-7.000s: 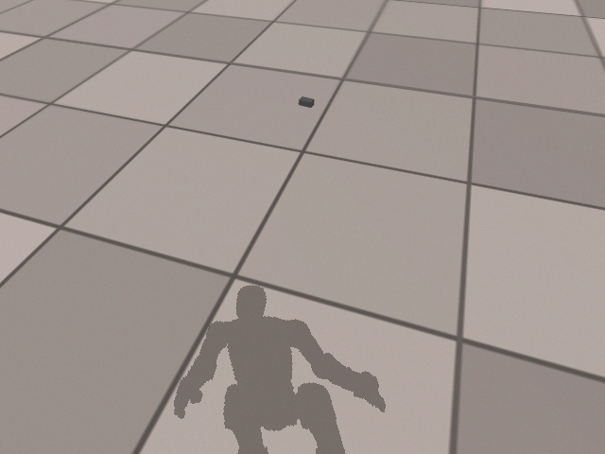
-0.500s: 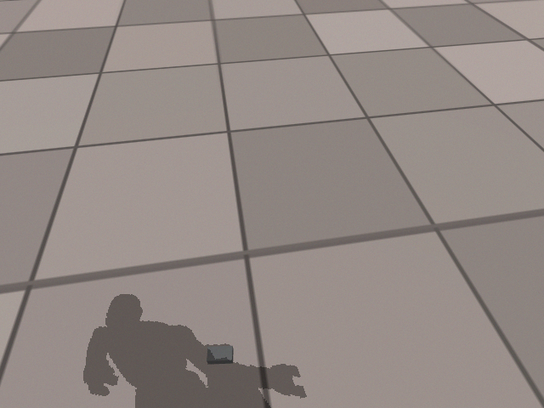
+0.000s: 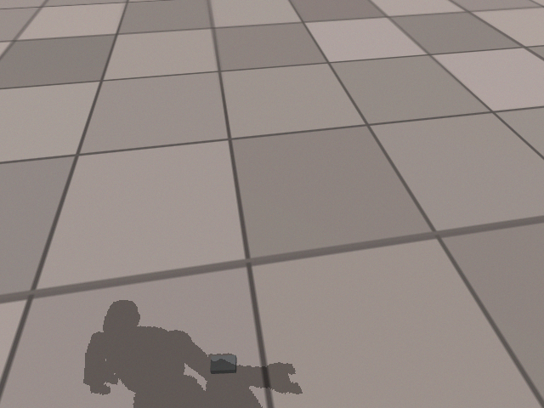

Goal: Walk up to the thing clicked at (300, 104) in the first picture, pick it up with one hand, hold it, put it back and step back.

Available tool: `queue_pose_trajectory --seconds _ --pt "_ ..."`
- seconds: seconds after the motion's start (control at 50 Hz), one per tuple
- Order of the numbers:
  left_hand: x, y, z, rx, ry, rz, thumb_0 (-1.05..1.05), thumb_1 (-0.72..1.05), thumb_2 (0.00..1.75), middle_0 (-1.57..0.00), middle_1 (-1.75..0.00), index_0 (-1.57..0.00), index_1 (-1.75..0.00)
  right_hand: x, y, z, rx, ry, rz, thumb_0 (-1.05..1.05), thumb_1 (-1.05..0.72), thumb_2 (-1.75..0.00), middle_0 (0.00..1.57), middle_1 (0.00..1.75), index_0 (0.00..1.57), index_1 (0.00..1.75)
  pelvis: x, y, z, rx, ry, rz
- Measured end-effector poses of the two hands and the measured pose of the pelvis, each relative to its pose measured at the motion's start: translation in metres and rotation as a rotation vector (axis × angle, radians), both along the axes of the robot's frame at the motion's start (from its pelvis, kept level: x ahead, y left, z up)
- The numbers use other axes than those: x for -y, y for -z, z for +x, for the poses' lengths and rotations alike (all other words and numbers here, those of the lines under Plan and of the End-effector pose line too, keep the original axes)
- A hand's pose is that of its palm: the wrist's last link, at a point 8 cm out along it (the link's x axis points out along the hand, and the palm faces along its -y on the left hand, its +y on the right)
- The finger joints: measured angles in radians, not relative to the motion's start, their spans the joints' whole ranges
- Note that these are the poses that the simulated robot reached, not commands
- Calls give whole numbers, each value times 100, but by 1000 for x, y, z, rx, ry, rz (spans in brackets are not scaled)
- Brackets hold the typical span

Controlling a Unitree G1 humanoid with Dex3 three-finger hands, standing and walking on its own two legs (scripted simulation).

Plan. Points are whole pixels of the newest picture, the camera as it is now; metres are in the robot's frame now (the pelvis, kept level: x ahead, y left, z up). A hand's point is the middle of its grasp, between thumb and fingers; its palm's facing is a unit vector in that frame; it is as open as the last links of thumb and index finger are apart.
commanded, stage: walk up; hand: left
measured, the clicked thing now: (223, 364) +0.44 +0.18 -0.76
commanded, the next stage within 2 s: stand in 0.70 s
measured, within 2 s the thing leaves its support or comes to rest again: neither
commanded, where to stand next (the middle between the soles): +0.05 +0.00 m, yaw +0 degrees
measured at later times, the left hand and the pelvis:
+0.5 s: hand out of the picture +0.09 +0.25 -0.16, palm faces -0.01 -0.95 -0.31, open 7.4 cm; pelvis +0.00 +0.00 +0.00, yaw -1 degrees
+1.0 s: hand out of the picture +0.10 +0.25 -0.15, palm faces -0.02 -0.94 -0.34, open 7.4 cm; pelvis +0.01 +0.01 +0.01, yaw -1 degrees
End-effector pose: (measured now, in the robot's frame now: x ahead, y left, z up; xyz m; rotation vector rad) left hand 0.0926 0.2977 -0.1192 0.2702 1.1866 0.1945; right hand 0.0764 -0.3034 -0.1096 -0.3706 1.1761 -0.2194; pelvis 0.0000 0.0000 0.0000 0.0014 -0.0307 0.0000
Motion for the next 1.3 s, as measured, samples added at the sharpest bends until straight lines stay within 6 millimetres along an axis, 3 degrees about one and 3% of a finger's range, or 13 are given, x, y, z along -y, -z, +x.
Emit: queue_pose_trajectory --seconds 0.3,0.7,0.96,1.3 --pt "0 2 -8 -32 3 -5 1 91 90 -20 -30 -20 -30 -7 2 -9 -17 18 15 0 -91 -90 21 30 20 30 -3 -1 1 4 9 -1" --pt "1 1 -4 -37 11 -2 1 91 90 -20 -30 -20 -30 -6 3 -11 -28 36 18 0 -91 -90 21 30 20 30 -3 -3 5 2 18 0" --pt "1 -6 -1 -21 22 26 1 91 90 -20 -30 -20 -30 -17 8 3 -25 21 69 0 -91 -90 20 30 20 30 -5 -5 5 5 11 -2" --pt "-5 -5 -20 -54 1 38 1 91 90 -20 -30 -20 -30 -18 8 3 -37 9 69 0 -91 -90 20 30 20 30 -6 -5 4 2 2 0"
